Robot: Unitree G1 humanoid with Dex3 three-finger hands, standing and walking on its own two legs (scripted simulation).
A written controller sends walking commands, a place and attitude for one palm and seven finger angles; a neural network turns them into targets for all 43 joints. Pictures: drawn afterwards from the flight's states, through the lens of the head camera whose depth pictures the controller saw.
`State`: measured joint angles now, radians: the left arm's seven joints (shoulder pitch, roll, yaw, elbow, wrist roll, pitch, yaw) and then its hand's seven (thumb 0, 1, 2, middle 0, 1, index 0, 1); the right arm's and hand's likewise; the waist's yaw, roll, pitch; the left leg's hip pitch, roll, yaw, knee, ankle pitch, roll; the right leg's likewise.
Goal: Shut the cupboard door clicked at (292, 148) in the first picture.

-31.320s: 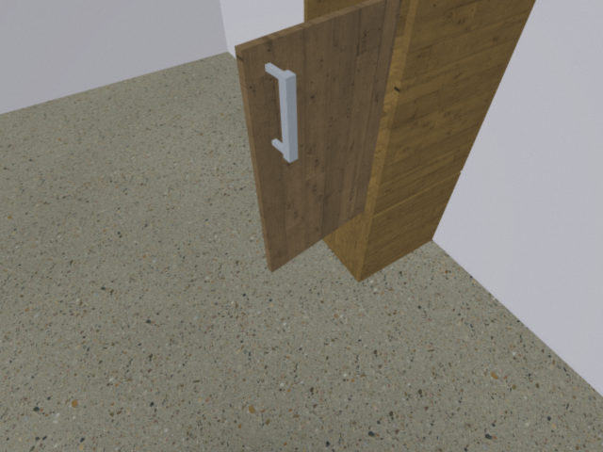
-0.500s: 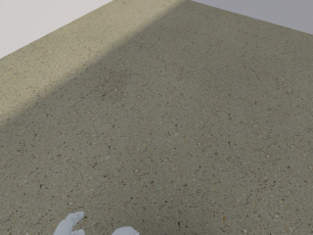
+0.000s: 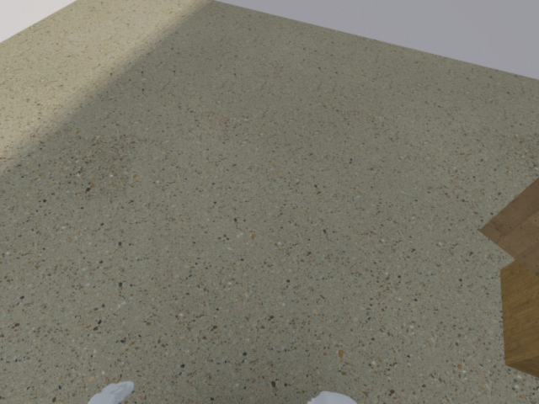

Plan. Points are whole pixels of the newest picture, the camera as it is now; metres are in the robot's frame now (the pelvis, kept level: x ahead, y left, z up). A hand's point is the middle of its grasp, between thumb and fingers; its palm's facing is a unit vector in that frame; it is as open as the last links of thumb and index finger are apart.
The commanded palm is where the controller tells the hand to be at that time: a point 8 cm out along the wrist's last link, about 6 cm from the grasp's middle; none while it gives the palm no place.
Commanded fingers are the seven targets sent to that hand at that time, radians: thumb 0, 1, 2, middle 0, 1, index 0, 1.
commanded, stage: turn to face it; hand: left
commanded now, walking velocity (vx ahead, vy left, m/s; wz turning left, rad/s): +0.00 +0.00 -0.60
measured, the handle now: out of the picture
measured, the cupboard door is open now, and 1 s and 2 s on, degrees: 60 60 60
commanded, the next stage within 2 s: take the last steps up to it in 1.36 s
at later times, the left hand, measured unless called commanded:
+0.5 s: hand (174, 388) +0.16 +0.17 -0.19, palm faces -0.25 -0.95 -0.19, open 7.4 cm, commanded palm none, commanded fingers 0.00 0.90 0.90 -0.20 -0.30 -0.20 -0.30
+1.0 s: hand (234, 339) +0.24 +0.07 -0.16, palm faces -0.55 -0.78 -0.29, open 7.4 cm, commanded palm none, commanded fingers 0.00 0.90 0.90 -0.20 -0.30 -0.20 -0.30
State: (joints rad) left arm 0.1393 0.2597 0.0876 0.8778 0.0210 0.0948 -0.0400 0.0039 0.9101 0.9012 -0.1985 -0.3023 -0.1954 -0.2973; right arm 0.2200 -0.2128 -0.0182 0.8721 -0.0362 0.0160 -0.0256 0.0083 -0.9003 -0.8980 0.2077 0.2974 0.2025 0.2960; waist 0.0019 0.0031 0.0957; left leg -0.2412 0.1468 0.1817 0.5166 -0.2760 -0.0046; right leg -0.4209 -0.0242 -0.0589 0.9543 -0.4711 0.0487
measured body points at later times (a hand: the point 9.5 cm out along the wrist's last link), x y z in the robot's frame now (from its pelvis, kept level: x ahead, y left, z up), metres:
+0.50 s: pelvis +0.02 +0.00 -0.02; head +0.08 +0.01 +0.43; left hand +0.17 +0.22 -0.17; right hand +0.05 -0.28 -0.13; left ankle +0.07 +0.10 -0.74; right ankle -0.02 -0.14 -0.73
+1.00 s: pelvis +0.02 -0.03 -0.01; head +0.05 -0.08 +0.43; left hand +0.27 +0.12 -0.14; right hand -0.10 -0.28 -0.17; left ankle +0.06 +0.10 -0.68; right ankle -0.05 -0.12 -0.74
